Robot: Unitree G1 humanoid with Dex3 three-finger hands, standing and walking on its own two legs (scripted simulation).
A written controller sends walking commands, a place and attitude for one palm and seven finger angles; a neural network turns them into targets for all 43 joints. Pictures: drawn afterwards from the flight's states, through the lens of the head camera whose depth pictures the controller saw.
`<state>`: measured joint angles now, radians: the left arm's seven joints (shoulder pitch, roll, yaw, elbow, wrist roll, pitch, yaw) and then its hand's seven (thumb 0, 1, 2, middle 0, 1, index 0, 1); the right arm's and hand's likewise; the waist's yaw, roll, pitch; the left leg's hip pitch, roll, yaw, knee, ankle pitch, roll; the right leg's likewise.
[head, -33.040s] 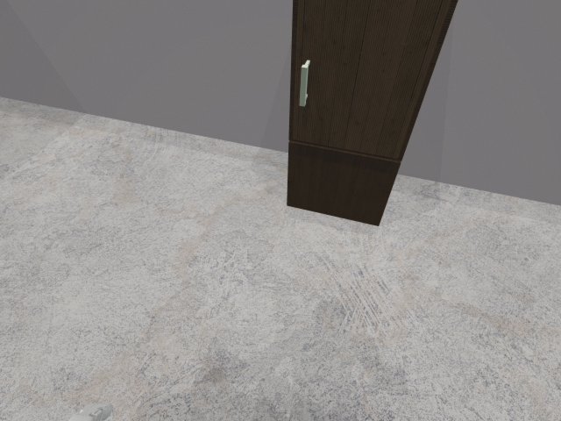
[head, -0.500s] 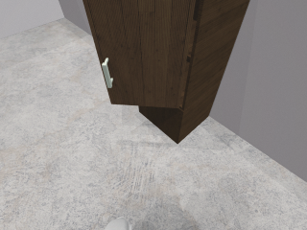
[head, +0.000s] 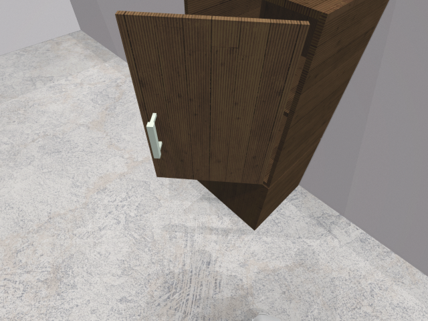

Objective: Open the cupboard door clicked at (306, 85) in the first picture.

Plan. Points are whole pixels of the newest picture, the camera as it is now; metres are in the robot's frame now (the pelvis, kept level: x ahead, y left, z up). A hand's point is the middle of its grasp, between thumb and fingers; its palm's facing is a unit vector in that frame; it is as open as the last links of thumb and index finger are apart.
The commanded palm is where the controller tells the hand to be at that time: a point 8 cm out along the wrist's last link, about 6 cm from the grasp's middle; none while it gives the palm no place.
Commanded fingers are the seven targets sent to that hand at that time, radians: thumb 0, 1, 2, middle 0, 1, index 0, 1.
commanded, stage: come to a stop and stand still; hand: left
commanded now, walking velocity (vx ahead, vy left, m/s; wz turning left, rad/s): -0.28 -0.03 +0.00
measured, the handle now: (155, 136) +0.62 +0.22 -0.09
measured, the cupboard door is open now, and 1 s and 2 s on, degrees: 41 41 41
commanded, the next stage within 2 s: look again from close up in 0.90 s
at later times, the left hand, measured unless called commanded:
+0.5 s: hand out of the picture +0.10 +0.18 -0.18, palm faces +0.07 -0.98 -0.20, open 7.3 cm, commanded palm none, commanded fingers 0.00 0.90 0.90 -0.20 -0.30 -0.20 -0.30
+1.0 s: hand out of the picture +0.01 +0.14 -0.18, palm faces +0.05 -0.99 -0.16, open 7.3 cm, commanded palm none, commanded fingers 0.00 0.90 0.90 -0.20 -0.30 -0.20 -0.30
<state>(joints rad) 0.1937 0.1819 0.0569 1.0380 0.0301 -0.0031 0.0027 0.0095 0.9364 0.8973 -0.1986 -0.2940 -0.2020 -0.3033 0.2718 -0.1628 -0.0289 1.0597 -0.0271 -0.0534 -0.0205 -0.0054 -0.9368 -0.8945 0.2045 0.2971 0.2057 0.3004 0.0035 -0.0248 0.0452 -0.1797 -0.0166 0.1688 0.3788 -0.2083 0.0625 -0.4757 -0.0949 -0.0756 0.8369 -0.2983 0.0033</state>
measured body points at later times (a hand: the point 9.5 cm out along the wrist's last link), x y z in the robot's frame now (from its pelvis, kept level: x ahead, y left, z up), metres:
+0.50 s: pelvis +0.03 +0.00 -0.01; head +0.07 +0.01 +0.44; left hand +0.10 +0.23 -0.17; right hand +0.06 -0.24 -0.16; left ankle +0.01 +0.09 -0.74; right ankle +0.01 -0.13 -0.71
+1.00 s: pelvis +0.02 -0.02 +0.00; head +0.03 -0.01 +0.45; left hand +0.01 +0.19 -0.16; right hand +0.01 -0.25 -0.16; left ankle +0.01 +0.09 -0.74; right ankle +0.00 -0.13 -0.74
